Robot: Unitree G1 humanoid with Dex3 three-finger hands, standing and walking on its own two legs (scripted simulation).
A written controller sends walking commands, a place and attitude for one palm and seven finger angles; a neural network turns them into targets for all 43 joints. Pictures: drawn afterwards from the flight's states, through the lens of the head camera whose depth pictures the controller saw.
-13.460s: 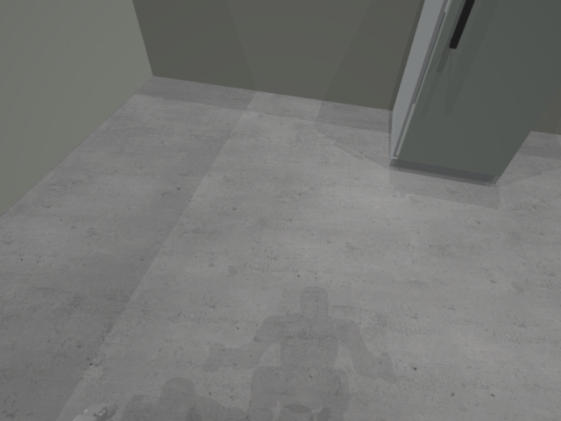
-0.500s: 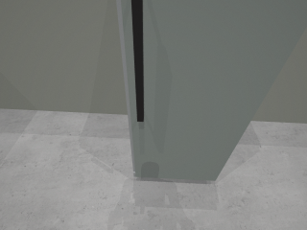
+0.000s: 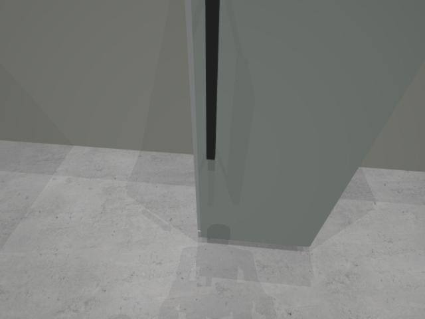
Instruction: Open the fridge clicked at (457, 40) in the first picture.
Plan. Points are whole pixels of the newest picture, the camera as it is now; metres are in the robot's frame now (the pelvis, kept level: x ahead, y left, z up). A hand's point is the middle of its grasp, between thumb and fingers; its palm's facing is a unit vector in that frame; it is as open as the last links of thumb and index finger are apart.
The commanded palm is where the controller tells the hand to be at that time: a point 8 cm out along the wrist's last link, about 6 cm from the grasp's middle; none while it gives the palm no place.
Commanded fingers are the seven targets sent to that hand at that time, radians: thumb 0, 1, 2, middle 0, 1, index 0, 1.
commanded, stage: come to a stop and stand still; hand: left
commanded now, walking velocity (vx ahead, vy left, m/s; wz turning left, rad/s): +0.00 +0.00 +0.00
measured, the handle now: (212, 76) +0.60 +0.04 +0.18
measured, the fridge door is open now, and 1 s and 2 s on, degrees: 0 0 0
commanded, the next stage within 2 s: look again from close up in 1.52 s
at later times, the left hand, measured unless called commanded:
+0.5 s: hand out of the picture -0.10 +0.16 -0.18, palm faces +0.12 -0.98 -0.17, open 7.4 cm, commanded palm none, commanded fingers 0.00 0.90 0.90 -0.20 -0.30 -0.20 -0.30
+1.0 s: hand out of the picture +0.02 +0.20 -0.17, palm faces +0.05 -0.98 -0.20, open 7.3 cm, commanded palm none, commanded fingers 0.00 0.90 0.90 -0.20 -0.30 -0.20 -0.30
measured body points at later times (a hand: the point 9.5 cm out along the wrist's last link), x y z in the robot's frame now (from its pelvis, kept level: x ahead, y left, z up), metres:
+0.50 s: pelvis -0.03 +0.01 +0.00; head -0.05 +0.00 +0.45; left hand -0.10 +0.21 -0.16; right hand +0.03 -0.23 -0.15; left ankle -0.03 +0.09 -0.71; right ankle +0.02 -0.11 -0.74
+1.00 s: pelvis -0.01 +0.03 +0.00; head +0.02 +0.03 +0.45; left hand +0.01 +0.26 -0.15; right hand -0.03 -0.18 -0.16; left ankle -0.06 +0.11 -0.74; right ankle +0.02 -0.11 -0.74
